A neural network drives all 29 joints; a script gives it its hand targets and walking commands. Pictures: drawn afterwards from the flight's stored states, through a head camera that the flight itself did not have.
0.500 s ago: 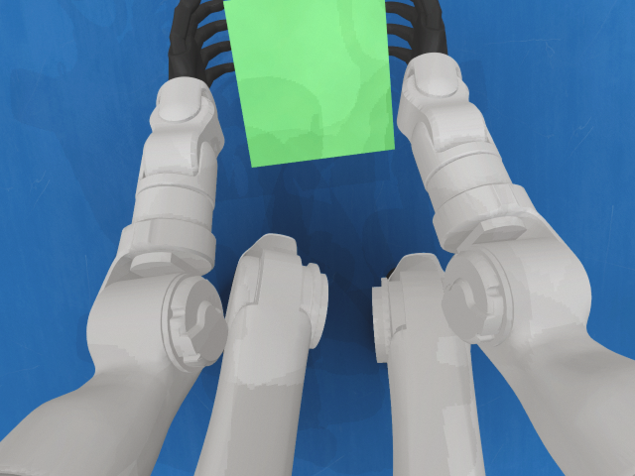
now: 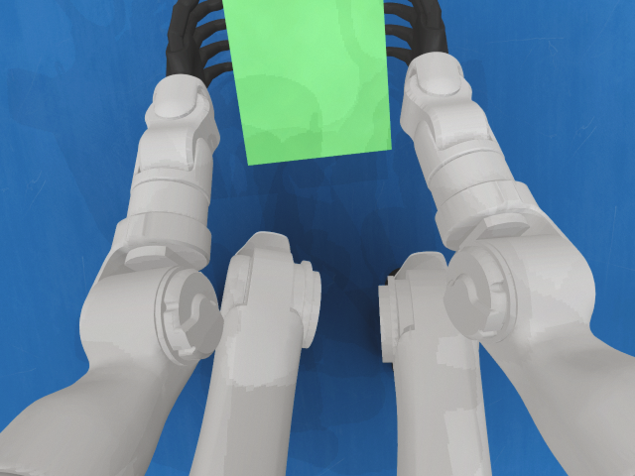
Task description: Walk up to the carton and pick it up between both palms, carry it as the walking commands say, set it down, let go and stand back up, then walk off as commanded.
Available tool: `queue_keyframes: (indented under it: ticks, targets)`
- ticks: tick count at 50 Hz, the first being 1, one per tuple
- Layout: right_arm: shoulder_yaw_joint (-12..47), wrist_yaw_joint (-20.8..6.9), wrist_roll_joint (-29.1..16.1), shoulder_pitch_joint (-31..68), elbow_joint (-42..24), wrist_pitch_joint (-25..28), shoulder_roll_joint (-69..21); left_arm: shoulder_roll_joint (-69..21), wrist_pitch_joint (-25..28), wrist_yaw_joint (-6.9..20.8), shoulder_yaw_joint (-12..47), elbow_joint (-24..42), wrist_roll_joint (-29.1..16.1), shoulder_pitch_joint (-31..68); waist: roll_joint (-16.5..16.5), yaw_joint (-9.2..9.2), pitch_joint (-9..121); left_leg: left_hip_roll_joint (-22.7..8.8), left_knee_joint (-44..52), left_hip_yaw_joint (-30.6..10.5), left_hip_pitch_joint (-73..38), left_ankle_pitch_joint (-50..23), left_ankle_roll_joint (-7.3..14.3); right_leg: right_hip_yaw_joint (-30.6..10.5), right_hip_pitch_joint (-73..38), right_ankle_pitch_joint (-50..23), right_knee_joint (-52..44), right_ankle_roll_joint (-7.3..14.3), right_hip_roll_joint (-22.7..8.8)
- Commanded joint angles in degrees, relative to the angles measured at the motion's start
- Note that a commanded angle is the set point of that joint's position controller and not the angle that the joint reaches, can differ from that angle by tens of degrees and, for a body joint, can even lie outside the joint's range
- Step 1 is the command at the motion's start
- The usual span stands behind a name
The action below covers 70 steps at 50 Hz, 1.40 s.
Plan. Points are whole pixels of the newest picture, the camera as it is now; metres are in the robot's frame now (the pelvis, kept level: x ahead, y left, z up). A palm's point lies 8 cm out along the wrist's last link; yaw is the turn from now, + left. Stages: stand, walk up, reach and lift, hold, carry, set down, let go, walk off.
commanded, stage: set down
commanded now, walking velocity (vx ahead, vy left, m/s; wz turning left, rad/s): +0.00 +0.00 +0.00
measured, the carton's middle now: (311, 89) +0.50 +0.07 -0.26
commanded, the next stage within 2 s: none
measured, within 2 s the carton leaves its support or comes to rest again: rests again in 0.50 s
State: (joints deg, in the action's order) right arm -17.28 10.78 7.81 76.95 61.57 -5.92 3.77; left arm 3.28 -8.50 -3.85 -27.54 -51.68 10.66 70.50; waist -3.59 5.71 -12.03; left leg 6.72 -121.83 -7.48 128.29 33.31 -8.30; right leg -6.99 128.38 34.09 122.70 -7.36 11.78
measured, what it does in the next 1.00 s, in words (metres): stands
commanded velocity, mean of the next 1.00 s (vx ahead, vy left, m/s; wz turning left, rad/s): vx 0.00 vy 0.00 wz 0.00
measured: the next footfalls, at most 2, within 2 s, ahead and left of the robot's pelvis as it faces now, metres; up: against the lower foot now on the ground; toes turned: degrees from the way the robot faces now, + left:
none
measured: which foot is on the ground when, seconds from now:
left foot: down 0.00-1.00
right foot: down 0.00-1.00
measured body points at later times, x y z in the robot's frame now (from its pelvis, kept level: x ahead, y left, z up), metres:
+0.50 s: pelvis +0.00 +0.00 +0.00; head +0.35 +0.03 +0.28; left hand +0.49 +0.20 -0.18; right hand +0.54 -0.05 -0.18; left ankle +0.11 +0.15 -0.35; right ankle +0.11 -0.13 -0.35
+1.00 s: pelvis +0.00 +0.00 +0.00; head +0.36 +0.02 +0.26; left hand +0.48 +0.22 -0.20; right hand +0.52 -0.07 -0.20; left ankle +0.11 +0.15 -0.35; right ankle +0.11 -0.13 -0.35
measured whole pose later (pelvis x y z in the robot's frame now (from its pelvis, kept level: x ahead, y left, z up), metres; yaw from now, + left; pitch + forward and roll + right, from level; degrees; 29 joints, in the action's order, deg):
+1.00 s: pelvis +0.00 +0.00 +0.00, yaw +1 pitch +41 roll +1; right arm -5.8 8.4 -0.1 74.2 61.6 -0.3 11.1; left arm 9.7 1.7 -5.6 -19.8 -61.3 1.1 70.7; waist -1.4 5.3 -14.6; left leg 5.0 -120.5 -5.6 129.1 32.1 -6.5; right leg -6.4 128.7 33.6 121.6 -6.7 8.7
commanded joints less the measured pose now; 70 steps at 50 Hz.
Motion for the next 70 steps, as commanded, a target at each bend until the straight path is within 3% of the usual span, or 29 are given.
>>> queue_keyframes:
  ticks: [1, 18, 30, 36, 41, 46, 50, 54, 59, 64, 70]
  targets:
    - [14.7, -13.0, -1.2, 24.2, 0.0, 0.9, -46.9, -42.2, 1.3, 13.0, 19.2, -1.1, -2.4, 29.3, -1.8, 3.19, 52.8, 2.2, 9.3, 13.5, -26.5, -18.1, 5.1, 11.8, -21.3, -12.7, -10.0, 4.8, 1.1]
    - [12.6, -13.2, 1.1, 21.3, 0.9, 1.1, -42.7, -38.1, 1.9, 12.9, 16.1, -2.8, -0.9, 26.8, -1.8, 2.67, 50.4, 1.7, 8.7, 13.5, -24.7, -17.5, 5.1, 11.7, -20.7, -12.7, -9.9, 4.5, 0.4]
    - [10.9, -12.2, 2.1, 17.5, 0.3, 2.1, -34.2, -30.1, 3.1, 11.1, 13.0, -3.4, -0.2, 22.8, -1.7, 2.11, 50.1, 1.1, 8.3, 13.4, -25.4, -17.4, 4.6, 11.7, -21.6, -13.0, -9.6, 3.7, -0.5]
    - [10.1, -10.5, 1.5, 15.3, -0.4, 2.9, -25.3, -22.3, 4.4, 8.8, 10.6, -3.8, -0.3, 18.9, -1.5, 2.11, 51.0, 0.7, 8.3, 13.3, -26.8, -18.2, 4.1, 11.7, -22.6, -13.4, -9.5, 3.1, -1.2]
    - [6.8, -6.6, 1.1, 10.5, -0.8, 4.1, -6.8, -5.6, 6.6, 3.9, 4.6, -5.2, 0.3, 11.9, -1.2, 2.22, 52.1, 0.1, 9.0, 13.2, -28.8, -19.0, 3.7, 11.2, -24.1, -13.6, -10.3, 2.6, -2.2]
    - [9.4, -2.3, -4.9, 8.9, -4.7, 6.5, 9.5, 11.8, 10.7, -1.8, 5.1, -4.4, -6.0, 9.0, -1.3, 3.23, 55.9, -1.3, 9.4, 12.9, -30.5, -23.3, 3.7, 10.6, -25.2, -16.6, -10.7, 2.6, -4.1]
    - [15.3, -2.1, -11.7, 11.8, -6.5, 7.0, 9.4, 13.5, 12.4, -2.4, 11.2, -4.6, -14.1, 12.0, -2.6, 3.37, 58.8, -2.7, 9.8, 12.7, -29.7, -24.4, 4.4, 9.8, -27.7, -17.4, -10.7, 3.0, -5.3]
    - [17.6, -1.9, -14.8, 12.7, -7.8, 6.9, 9.9, 13.7, 12.7, -2.1, 15.4, -4.1, -18.2, 13.4, -2.3, 2.63, 61.5, -3.5, 10.3, 12.4, -29.7, -23.8, 4.6, 9.9, -30.2, -16.3, -10.6, 3.4, -5.7]
    - [15.6, -1.5, -14.2, 10.4, -8.9, 6.4, 12.0, 15.1, 12.2, -2.7, 15.1, -3.0, -18.3, 11.4, -1.7, 1.89, 66.6, -3.3, 11.6, 12.0, -32.7, -23.0, 4.3, 10.8, -31.9, -15.0, -11.1, 3.4, -5.6]
    - [14.4, -0.7, -14.0, 8.4, -13.8, 4.8, 11.4, 15.5, 10.3, -3.8, 14.3, 2.1, -17.3, 9.2, -0.6, 2.45, 74.5, -2.5, 14.1, 12.6, -40.0, -22.5, 4.3, 12.1, -34.6, -13.7, -13.4, 3.3, -4.9]
    - [11.5, -0.6, -11.5, 5.4, -15.6, 3.0, 10.6, 12.9, 8.1, -3.9, 13.9, 5.6, -15.6, 7.1, 1.8, 1.14, 71.9, -1.8, 18.4, 12.8, -42.1, -19.7, 4.2, 12.8, -32.1, -10.2, -17.7, 3.9, -4.5]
